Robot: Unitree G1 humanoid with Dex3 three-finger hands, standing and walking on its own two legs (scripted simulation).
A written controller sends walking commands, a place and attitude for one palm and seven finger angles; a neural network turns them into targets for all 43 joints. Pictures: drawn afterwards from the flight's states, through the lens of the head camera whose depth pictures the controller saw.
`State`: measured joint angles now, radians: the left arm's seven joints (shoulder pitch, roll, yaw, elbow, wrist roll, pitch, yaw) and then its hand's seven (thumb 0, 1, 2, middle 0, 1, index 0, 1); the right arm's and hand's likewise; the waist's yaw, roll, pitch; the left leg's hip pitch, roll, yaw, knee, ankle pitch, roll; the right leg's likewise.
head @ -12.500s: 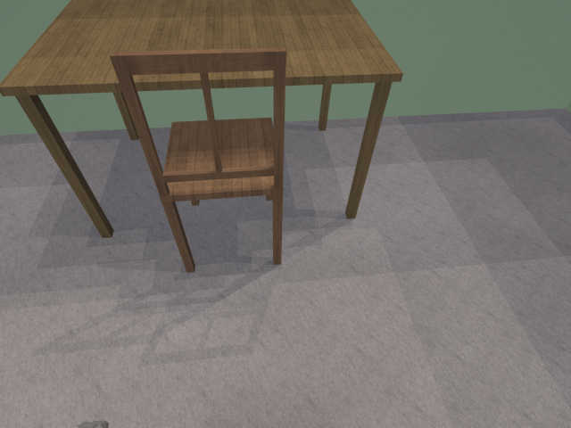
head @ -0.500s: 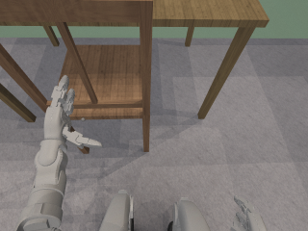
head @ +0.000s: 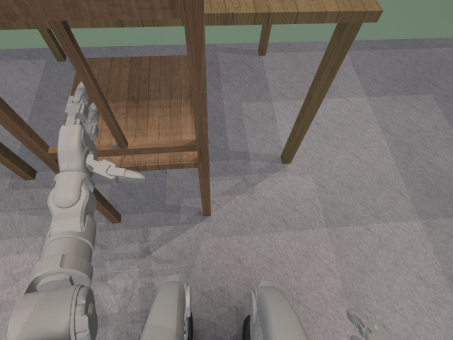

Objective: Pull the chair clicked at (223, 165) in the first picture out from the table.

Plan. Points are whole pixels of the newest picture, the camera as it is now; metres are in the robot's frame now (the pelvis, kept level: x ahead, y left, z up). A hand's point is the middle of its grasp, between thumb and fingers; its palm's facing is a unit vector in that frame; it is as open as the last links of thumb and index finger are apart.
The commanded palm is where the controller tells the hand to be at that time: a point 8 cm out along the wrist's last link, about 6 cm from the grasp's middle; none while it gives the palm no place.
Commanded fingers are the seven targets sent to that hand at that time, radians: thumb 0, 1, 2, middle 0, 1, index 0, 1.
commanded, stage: push the fingers through the gap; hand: left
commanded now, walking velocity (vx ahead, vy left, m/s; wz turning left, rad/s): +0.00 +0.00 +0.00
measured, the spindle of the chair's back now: (98, 99) +0.52 +0.24 +0.06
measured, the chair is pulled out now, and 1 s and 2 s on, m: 0.00 0.00 0.00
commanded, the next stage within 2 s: hook a spindle and tug to test in 1.00 s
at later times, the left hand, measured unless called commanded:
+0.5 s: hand (115, 123) +0.48 +0.20 +0.04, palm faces +0.11 -0.99 -0.05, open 16.9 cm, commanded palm +0.46 +0.25 +0.04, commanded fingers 0.00 -0.50 0.30 -0.06 -0.08 -0.06 -0.08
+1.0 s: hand (115, 116) +0.50 +0.21 +0.04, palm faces +0.12 -0.99 -0.06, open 16.9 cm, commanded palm +0.47 +0.24 +0.04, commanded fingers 0.00 -0.50 0.30 -0.06 -0.08 -0.06 -0.08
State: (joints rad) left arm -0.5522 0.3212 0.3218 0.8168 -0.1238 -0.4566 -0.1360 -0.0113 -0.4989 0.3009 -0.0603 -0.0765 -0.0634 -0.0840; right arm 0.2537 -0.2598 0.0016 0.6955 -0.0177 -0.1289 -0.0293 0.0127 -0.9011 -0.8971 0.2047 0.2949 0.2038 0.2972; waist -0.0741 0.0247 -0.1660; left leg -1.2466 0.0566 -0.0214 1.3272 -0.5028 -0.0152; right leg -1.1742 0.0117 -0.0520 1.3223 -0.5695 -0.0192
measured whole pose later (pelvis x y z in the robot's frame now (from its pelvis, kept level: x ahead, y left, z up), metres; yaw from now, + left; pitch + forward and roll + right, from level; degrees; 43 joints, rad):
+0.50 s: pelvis +0.00 +0.00 -0.01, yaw +0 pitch +26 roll -2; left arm -0.74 0.40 0.39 1.02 -0.08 -0.47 -0.15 -0.01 -0.50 0.30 -0.06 -0.08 -0.07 -0.08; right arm 0.27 -0.27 0.01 0.70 -0.03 -0.10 -0.01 0.01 -0.90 -0.90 0.20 0.29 0.20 0.30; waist -0.11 0.03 -0.17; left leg -1.30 0.06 -0.03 1.35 -0.51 -0.01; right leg -1.22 0.02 -0.05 1.33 -0.57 -0.02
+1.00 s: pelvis +0.00 +0.00 -0.01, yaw -1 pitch +27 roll -3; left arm -0.79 0.44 0.41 1.05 -0.06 -0.47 -0.14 -0.01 -0.50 0.30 -0.06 -0.08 -0.06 -0.08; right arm 0.30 -0.26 0.02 0.70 -0.03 -0.06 0.00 0.01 -0.90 -0.90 0.20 0.29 0.20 0.30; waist -0.13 0.03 -0.16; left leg -1.32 0.07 -0.03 1.36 -0.51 -0.01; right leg -1.24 0.03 -0.06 1.33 -0.56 -0.01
